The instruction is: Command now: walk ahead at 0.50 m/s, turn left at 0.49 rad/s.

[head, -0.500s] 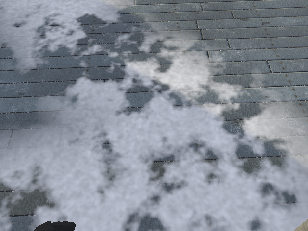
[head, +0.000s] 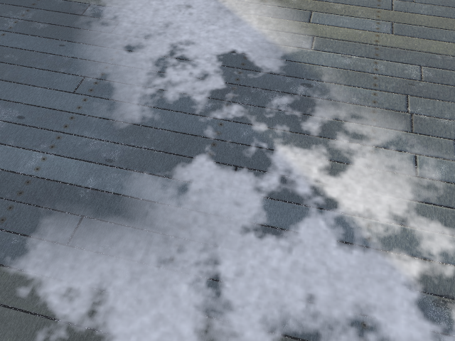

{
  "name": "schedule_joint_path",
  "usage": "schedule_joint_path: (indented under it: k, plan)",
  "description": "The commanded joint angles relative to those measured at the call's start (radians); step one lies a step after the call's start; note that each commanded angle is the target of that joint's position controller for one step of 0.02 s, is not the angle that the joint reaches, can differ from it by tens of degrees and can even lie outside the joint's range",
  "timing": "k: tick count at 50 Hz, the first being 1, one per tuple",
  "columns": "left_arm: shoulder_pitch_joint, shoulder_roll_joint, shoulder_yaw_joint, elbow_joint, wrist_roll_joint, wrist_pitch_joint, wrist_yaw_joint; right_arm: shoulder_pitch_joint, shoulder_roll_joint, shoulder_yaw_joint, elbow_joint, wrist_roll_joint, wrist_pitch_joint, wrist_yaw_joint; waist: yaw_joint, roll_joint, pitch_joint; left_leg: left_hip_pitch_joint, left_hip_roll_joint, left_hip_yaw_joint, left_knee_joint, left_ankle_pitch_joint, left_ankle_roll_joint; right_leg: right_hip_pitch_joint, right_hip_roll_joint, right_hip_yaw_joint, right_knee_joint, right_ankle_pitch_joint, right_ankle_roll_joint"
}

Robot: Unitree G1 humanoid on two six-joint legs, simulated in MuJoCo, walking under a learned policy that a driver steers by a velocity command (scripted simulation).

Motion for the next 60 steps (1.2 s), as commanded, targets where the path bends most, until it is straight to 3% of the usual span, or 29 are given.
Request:
schedule_joint_path:
  k: [1,2,3,4,5,7,10,14,18,24,25,26,27,28,29,30,33,37,42,45,48,49,50,51,52,53,55,56,60]
  plan:
    - [-0.032,0.190,0.043,-0.061,-0.004,0.024,0.019,0.121,-0.161,-0.065,-0.056,0.011,-0.006,0.008,-0.125,-0.125,-0.088,0.196,-0.101,0.076,-0.017,-0.093,0.067,-0.001,-0.275,0.014,0.355,1.184,-0.101]
    - [-0.047,0.194,0.039,-0.079,-0.004,0.028,0.026,0.289,-0.224,-0.100,-0.019,0.018,0.004,-0.007,-0.216,-0.069,-0.176,0.498,-0.085,-0.011,-0.062,-0.070,0.113,-0.198,-0.241,0.012,0.605,1.002,-0.060]
    - [0.041,0.063,-0.003,-0.127,0.025,0.003,0.008,0.349,-0.339,-0.130,-0.007,0.022,0.010,-0.025,-0.150,0.188,-0.283,0.898,0.176,-0.496,-0.094,-0.172,0.279,-0.657,-0.081,0.027,0.983,0.279,0.005]
    - [0.011,0.065,-0.012,-0.133,0.012,-0.045,-0.010,0.357,-0.293,-0.108,-0.032,0.015,0.000,-0.025,-0.150,0.167,-0.393,1.018,0.295,-0.883,-0.264,-0.261,0.361,-0.854,0.034,0.249,1.139,-0.216,0.000]
    - [-0.110,0.139,0.010,-0.162,-0.028,-0.076,-0.025,0.337,-0.227,-0.088,-0.032,0.002,-0.011,-0.024,-0.185,0.098,-0.277,0.949,0.262,-0.741,-0.291,-0.207,0.293,-0.955,-0.031,0.316,1.163,-0.152,-0.028]
    - [-0.138,0.129,0.011,-0.168,-0.018,-0.095,-0.016,0.206,-0.171,-0.068,-0.067,0.000,-0.024,-0.021,-0.107,-0.068,-0.129,0.671,0.189,-0.518,-0.317,-0.037,0.228,-0.884,-0.116,0.296,1.009,-0.008,-0.043]
    - [-0.084,0.128,0.027,-0.163,0.002,-0.057,-0.008,0.120,-0.159,-0.060,-0.100,-0.007,-0.030,-0.021,-0.027,-0.004,-0.074,0.420,0.130,-0.399,-0.369,0.123,0.219,-0.728,-0.156,0.294,0.870,0.050,-0.002]
    - [-0.207,0.084,0.016,-0.214,0.023,-0.029,-0.007,0.191,-0.199,-0.074,-0.081,0.001,-0.025,-0.052,-0.061,0.010,-0.029,0.330,0.066,-0.281,-0.379,0.160,0.195,-0.735,-0.120,0.263,0.613,0.291,0.061]
    - [-0.335,0.054,0.001,-0.265,0.005,-0.042,-0.018,0.253,-0.198,-0.074,-0.063,0.006,-0.013,-0.063,-0.118,0.063,-0.027,0.320,0.036,-0.292,-0.355,0.041,0.139,-0.647,-0.048,0.251,0.355,0.468,0.059]
    - [-0.289,0.136,0.031,-0.269,0.003,-0.086,-0.040,0.265,-0.190,-0.076,-0.063,0.009,0.013,-0.076,-0.080,0.129,-0.046,0.483,0.093,-0.446,-0.186,0.030,0.101,-0.562,-0.029,0.280,0.223,0.317,-0.008]
    - [-0.214,0.146,0.044,-0.243,0.015,-0.088,-0.037,0.261,-0.163,-0.064,-0.065,-0.002,0.014,-0.076,-0.034,0.106,-0.079,0.461,0.053,-0.433,-0.100,0.086,0.088,-0.433,-0.016,0.253,0.199,0.343,-0.025]
    - [-0.075,0.185,0.058,-0.227,0.033,-0.093,-0.032,0.251,-0.117,-0.045,-0.082,-0.009,0.010,-0.072,0.033,0.059,-0.196,0.366,-0.005,-0.378,0.116,0.049,0.053,-0.195,-0.129,0.352,0.229,0.322,-0.082]
    - [0.062,0.265,0.074,-0.213,0.046,-0.086,-0.020,0.353,-0.055,-0.026,-0.105,0.002,0.000,-0.068,0.019,-0.170,-0.349,0.069,-0.141,-0.254,0.443,-0.282,-0.015,0.172,-0.364,0.710,0.202,0.218,-0.204]
    - [0.093,0.247,0.074,-0.187,0.020,-0.075,-0.026,0.416,-0.092,-0.021,-0.112,0.026,-0.011,-0.067,-0.002,-0.357,-0.380,-0.158,-0.134,-0.241,0.639,-0.545,-0.032,0.256,-0.472,1.049,0.095,-0.033,-0.289]
    - [0.038,0.145,0.048,-0.210,-0.007,-0.067,-0.026,0.350,-0.174,-0.042,-0.084,0.030,-0.009,-0.061,0.033,-0.214,-0.232,-0.235,-0.066,-0.255,0.700,-0.466,-0.051,0.154,-0.415,0.914,0.070,-0.179,-0.246]
    - [-0.005,0.111,0.037,-0.214,-0.004,-0.056,-0.024,0.267,-0.185,-0.044,-0.095,0.017,-0.007,-0.058,0.039,-0.149,-0.123,-0.231,-0.034,-0.211,0.689,-0.380,-0.056,0.022,-0.362,0.762,0.060,-0.119,-0.204]
    - [-0.086,0.076,0.018,-0.195,0.011,-0.053,-0.031,0.209,-0.162,-0.051,-0.118,0.005,-0.002,-0.061,-0.018,-0.139,0.007,-0.107,0.032,-0.185,0.565,-0.270,-0.051,-0.250,-0.258,0.533,-0.025,0.138,-0.187]
    - [-0.067,0.125,0.027,-0.155,0.001,-0.063,-0.034,0.155,-0.100,-0.030,-0.154,-0.001,0.000,-0.059,-0.039,-0.118,0.002,-0.100,0.058,-0.148,0.385,-0.187,-0.054,-0.272,-0.262,0.428,-0.107,0.311,-0.252]
    - [-0.002,0.144,0.024,-0.117,-0.018,-0.034,-0.031,-0.001,-0.049,-0.014,-0.180,-0.010,-0.013,-0.039,0.012,-0.090,0.034,-0.034,0.029,-0.063,0.063,0.047,-0.071,-0.245,-0.222,0.289,-0.076,0.500,-0.200]
    - [0.070,0.155,0.024,-0.084,-0.017,-0.008,-0.019,-0.073,-0.057,-0.019,-0.207,-0.007,-0.035,-0.025,0.022,-0.111,0.011,0.052,-0.026,-0.054,-0.044,0.091,-0.068,-0.204,-0.226,0.297,0.029,0.686,-0.160]
    - [0.029,0.172,0.028,-0.091,-0.027,0.003,-0.007,0.055,-0.112,-0.046,-0.158,-0.024,-0.045,-0.026,-0.074,-0.127,-0.071,0.285,-0.064,-0.056,-0.160,0.172,-0.026,-0.206,-0.196,0.315,0.196,0.770,-0.099]
    - [0.023,0.163,0.023,-0.101,-0.020,-0.002,-0.007,0.150,-0.163,-0.062,-0.136,-0.039,-0.047,-0.035,-0.121,-0.096,-0.132,0.463,-0.031,-0.061,-0.169,0.326,-0.005,-0.283,-0.143,0.293,0.318,0.709,-0.070]
    - [0.032,0.088,-0.002,-0.141,0.013,-0.010,-0.009,0.266,-0.249,-0.080,-0.128,-0.068,-0.041,-0.053,-0.149,0.057,-0.280,0.774,0.198,-0.250,-0.058,0.766,0.073,-0.507,-0.062,0.255,0.612,0.306,-0.013]
    - [0.211,0.018,-0.027,-0.118,-0.001,-0.008,-0.012,0.262,-0.258,-0.073,-0.142,-0.063,-0.020,-0.053,-0.099,0.261,-0.478,0.972,0.451,-0.501,-0.042,0.875,0.237,-0.705,0.013,0.272,0.918,-0.358,0.030]
    - [0.184,0.132,0.005,-0.102,-0.023,0.005,-0.009,0.250,-0.198,-0.062,-0.154,-0.044,0.000,-0.052,-0.132,0.155,-0.484,0.875,0.392,-0.477,-0.089,0.668,0.221,-0.723,-0.027,0.342,1.016,-0.345,0.035]
    - [0.097,0.147,0.017,-0.130,-0.037,0.019,-0.003,0.191,-0.161,-0.049,-0.150,-0.030,0.006,-0.054,-0.117,0.129,-0.346,0.770,0.339,-0.381,-0.131,0.509,0.189,-0.804,-0.054,0.306,1.038,-0.285,0.037]
    - [0.060,0.117,0.019,-0.135,-0.017,0.072,0.016,0.079,-0.111,-0.031,-0.131,-0.026,0.015,-0.055,-0.055,0.080,-0.165,0.472,0.276,-0.270,-0.264,0.220,0.160,-0.753,-0.101,0.284,0.992,-0.171,0.057]
    - [0.096,0.092,0.018,-0.138,-0.017,0.098,0.023,0.023,-0.132,-0.038,-0.127,-0.039,0.013,-0.054,-0.010,0.133,-0.134,0.349,0.276,-0.235,-0.317,0.132,0.173,-0.672,-0.110,0.270,0.973,-0.121,0.071]
    - [0.053,0.080,0.027,-0.183,-0.002,0.121,0.021,-0.038,-0.144,-0.048,-0.098,-0.042,0.001,-0.063,0.007,0.105,-0.103,0.248,0.258,-0.094,-0.374,0.065,0.167,-0.579,-0.115,0.239,0.811,0.021,0.062]
Velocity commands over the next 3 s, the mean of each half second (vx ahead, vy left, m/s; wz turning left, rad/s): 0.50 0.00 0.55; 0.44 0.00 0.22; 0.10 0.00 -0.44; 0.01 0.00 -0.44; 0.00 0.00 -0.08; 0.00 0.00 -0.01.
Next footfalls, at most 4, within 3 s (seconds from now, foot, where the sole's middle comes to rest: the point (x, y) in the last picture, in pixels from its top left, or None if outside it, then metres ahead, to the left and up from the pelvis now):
0.04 left None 0.19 0.10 -0.76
0.52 right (266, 331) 0.50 -0.06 -0.76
0.98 left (154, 274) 0.65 0.29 -0.76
1.42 right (237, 271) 0.68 0.03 -0.76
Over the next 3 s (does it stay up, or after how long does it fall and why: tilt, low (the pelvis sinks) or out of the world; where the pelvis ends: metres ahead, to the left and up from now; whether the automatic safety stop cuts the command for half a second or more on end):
stays up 0.63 0.12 0.01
